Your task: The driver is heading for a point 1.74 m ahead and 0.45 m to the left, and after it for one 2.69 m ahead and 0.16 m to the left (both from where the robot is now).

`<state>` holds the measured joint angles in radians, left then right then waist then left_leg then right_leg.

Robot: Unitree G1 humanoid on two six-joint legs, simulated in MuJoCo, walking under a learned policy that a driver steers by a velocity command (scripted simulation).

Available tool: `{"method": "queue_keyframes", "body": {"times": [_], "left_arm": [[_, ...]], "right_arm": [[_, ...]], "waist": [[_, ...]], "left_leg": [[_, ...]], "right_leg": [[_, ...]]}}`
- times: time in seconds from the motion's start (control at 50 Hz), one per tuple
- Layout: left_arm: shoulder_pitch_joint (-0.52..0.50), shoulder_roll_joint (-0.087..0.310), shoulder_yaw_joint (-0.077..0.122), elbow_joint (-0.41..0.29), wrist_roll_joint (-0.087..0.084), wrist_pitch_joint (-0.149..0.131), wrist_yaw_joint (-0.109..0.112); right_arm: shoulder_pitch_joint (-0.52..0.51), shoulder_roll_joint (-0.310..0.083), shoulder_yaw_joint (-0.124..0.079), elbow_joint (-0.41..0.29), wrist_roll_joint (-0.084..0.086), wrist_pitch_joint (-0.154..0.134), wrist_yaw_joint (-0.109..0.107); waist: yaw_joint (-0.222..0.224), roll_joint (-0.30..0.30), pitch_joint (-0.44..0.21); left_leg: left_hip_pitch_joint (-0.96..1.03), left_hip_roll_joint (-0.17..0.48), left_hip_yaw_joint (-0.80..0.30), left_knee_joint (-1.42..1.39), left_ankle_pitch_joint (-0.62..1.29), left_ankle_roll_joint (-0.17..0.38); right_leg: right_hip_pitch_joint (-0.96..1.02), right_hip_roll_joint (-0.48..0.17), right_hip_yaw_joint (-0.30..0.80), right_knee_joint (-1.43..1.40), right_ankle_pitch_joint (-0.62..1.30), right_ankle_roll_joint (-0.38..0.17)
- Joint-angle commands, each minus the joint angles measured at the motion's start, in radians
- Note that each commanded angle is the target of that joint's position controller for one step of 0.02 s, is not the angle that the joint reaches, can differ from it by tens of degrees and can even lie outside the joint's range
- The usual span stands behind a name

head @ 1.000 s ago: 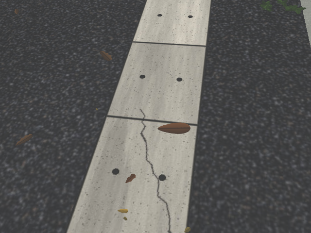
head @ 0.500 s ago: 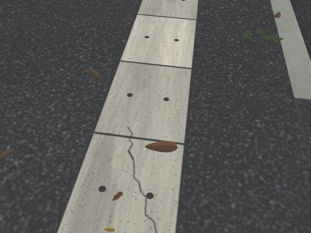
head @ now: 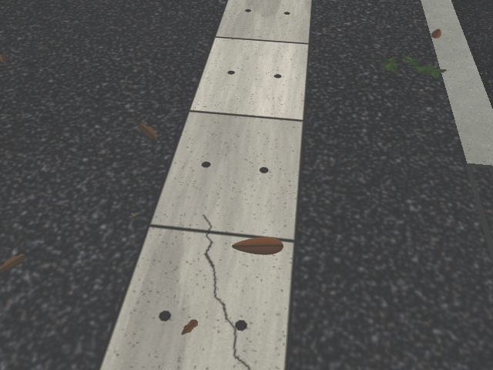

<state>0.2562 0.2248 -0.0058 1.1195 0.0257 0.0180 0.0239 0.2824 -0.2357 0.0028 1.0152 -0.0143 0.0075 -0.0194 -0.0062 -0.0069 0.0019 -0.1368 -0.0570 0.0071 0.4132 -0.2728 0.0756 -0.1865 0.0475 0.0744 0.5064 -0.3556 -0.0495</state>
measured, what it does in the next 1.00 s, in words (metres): walks ahead: right foot, then left foot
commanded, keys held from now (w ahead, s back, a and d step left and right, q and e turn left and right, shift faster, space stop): w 0.78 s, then w+q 0.22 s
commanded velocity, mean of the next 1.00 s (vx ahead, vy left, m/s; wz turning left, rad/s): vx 0.43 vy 0.00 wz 0.05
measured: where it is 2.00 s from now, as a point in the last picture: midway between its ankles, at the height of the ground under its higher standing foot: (230, 238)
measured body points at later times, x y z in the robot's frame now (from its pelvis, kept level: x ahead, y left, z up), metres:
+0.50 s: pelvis +0.17 -0.06 +0.00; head +0.19 -0.07 +0.45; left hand +0.09 +0.17 -0.14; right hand +0.29 -0.31 -0.14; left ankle +0.26 +0.07 -0.68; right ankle +0.07 -0.13 -0.74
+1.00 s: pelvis +0.46 -0.03 +0.00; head +0.48 -0.02 +0.45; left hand +0.58 +0.22 -0.13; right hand +0.40 -0.27 -0.14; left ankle +0.42 +0.02 -0.74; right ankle +0.58 -0.19 -0.68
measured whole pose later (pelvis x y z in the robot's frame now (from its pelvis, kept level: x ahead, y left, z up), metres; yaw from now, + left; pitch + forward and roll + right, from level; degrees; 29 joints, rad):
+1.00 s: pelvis +0.46 -0.03 +0.00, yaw +4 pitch +0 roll +0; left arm 0.11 0.22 0.04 0.93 0.04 -0.04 -0.02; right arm 0.44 -0.19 -0.04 1.06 -0.01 -0.08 0.00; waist -0.05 -0.03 0.05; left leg -0.07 -0.11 0.03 0.27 -0.19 0.12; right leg -0.61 -0.10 0.01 0.88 -0.13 0.00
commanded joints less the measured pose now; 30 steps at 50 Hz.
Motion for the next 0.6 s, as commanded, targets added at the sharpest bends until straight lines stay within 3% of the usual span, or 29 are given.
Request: {"method": "queue_keyframes", "body": {"times": [0.02, 0.06, 0.14, 0.18, 0.2, 0.22, 0.24, 0.26, 0.28, 0.3, 0.32, 0.36, 0.42, 0.5, 0.56, 0.6], "left_arm": [[-0.084, 0.073, 0.011, -0.082, 0.018, -0.026, -0.016], [-0.089, 0.081, 0.017, -0.099, 0.011, -0.047, -0.028], [-0.086, 0.07, 0.023, -0.12, -0.003, -0.074, -0.043], [0.02, 0.05, 0.027, -0.089, -0.008, -0.076, -0.039], [0.099, 0.064, 0.036, -0.062, -0.006, -0.078, -0.032], [0.202, 0.114, 0.051, -0.038, 0.002, -0.087, -0.022], [0.334, 0.219, 0.075, -0.027, 0.005, -0.09, -0.014], [0.337, 0.223, 0.078, 0.001, 0.001, -0.08, -0.015], [0.228, 0.177, 0.068, -0.04, -0.001, -0.082, -0.02], [0.159, 0.143, 0.06, -0.065, -0.004, -0.093, -0.026], [0.126, 0.123, 0.054, -0.079, -0.007, -0.102, -0.026], [0.149, 0.087, 0.041, -0.069, -0.009, -0.118, -0.021], [0.234, 0.08, 0.036, -0.034, -0.014, -0.126, -0.017], [0.257, 0.071, 0.028, -0.028, -0.01, -0.122, -0.013], [0.276, 0.083, 0.028, -0.019, -0.008, -0.122, -0.008], [0.265, 0.095, 0.031, -0.016, -0.007, -0.123, -0.006]], "right_arm": [[0.12, -0.163, -0.048, 0.013, -0.007, -0.004, -0.002], [0.114, -0.163, -0.055, 0.012, -0.013, -0.025, 0.002], [0.086, -0.156, -0.063, 0.012, -0.003, -0.05, 0.009], [0.054, -0.154, -0.066, 0.004, 0.005, -0.049, 0.013], [0.052, -0.14, -0.063, -0.001, 0.001, -0.052, 0.015], [0.029, -0.096, -0.05, -0.021, -0.006, -0.06, 0.018], [0.008, -0.004, -0.024, -0.069, 0.001, -0.071, 0.03], [-0.018, -0.095, -0.047, -0.081, -0.023, -0.066, 0.032], [-0.045, -0.108, -0.052, -0.085, -0.024, -0.067, 0.04], [-0.036, -0.083, -0.046, -0.072, -0.018, -0.074, 0.051], [-0.021, -0.072, -0.046, -0.061, -0.016, -0.078, 0.057], [-0.018, -0.075, -0.049, -0.052, -0.026, -0.068, 0.063], [-0.097, -0.058, -0.047, -0.084, -0.023, -0.053, 0.063], [-0.28, -0.032, -0.032, -0.16, -0.016, -0.048, 0.061], [-0.357, -0.024, -0.023, -0.196, -0.007, -0.049, 0.058], [-0.346, -0.041, -0.028, -0.204, -0.005, -0.052, 0.05]], "waist": [[-0.044, 0.135, 0.182], [-0.028, 0.09, 0.163], [-0.002, 0.111, 0.119], [0.05, 0.095, 0.108], [0.076, 0.059, 0.091], [0.121, -0.054, 0.063], [0.153, -0.294, -0.01], [0.125, -0.206, 0.06], [0.07, -0.092, 0.139], [0.038, -0.056, 0.151], [0.012, -0.047, 0.135], [0.002, -0.048, 0.097], [0.01, -0.058, 0.091], [0.036, -0.066, 0.13], [0.049, -0.084, 0.141], [0.029, -0.086, 0.13]], "left_leg": [[-0.052, 0.365, -0.474, -0.329, -0.56, 0.187], [0.003, 0.37, -0.451, -0.333, -0.434, 0.192], [-0.044, 0.271, -0.262, -0.273, -0.238, 0.141], [-0.192, 0.229, -0.19, -0.19, -0.24, 0.116], [-0.286, 0.197, -0.161, -0.105, -0.25, 0.099], [-0.395, 0.136, -0.084, 0.087, -0.223, 0.067], [-0.55, 0.014, 0.062, 0.436, -0.263, 0.016], [-0.624, 0.025, 0.007, 0.623, -0.296, 0.031], [-0.649, 0.088, -0.04, 0.689, -0.19, 0.042], [-0.621, 0.117, -0.052, 0.684, -0.092, 0.037], [-0.579, 0.137, -0.044, 0.661, -0.025, 0.025], [-0.544, 0.141, -0.009, 0.648, 0.041, -0.003], [-0.593, 0.137, 0.032, 0.625, 0.081, -0.034], [-0.579, 0.114, 0.084, 0.426, 0.152, -0.051], [-0.486, 0.083, 0.113, 0.256, 0.199, -0.027], [-0.417, 0.063, 0.119, 0.196, 0.195, 0.009]], "right_leg": [[-0.286, -0.04, -0.071, 0.216, -0.084, -0.021], [-0.351, -0.074, -0.063, 0.289, -0.097, -0.018], [-0.189, -0.052, -0.128, 0.12, -0.024, -0.015], [0.048, -0.013, -0.181, -0.038, 0.104, -0.019], [0.189, 0.002, -0.167, -0.078, 0.087, -0.02], [0.321, -0.112, -0.003, -0.171, -0.033, -0.036], [0.418, -0.381, 0.441, -0.372, -0.385, -0.117], [0.309, -0.447, 0.593, -0.414, -0.494, -0.19], [0.231, -0.409, 0.509, -0.398, -0.433, -0.184], [0.183, -0.354, 0.404, -0.403, -0.288, -0.162], [0.17, -0.31, 0.311, -0.411, -0.139, -0.14], [0.192, -0.258, 0.18, -0.402, 0.127, -0.121], [0.227, -0.239, 0.085, -0.376, 0.417, -0.131], [0.191, -0.21, 0.012, -0.38, 0.575, -0.136], [0.197, -0.218, -0.013, -0.379, 0.665, -0.134], [0.236, -0.241, -0.024, -0.348, 0.795, -0.127]]}}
